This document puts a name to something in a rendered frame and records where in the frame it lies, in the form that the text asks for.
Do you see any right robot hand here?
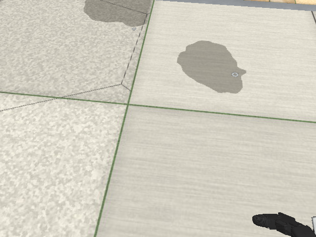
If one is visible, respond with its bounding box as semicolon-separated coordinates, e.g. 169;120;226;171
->
252;212;316;237

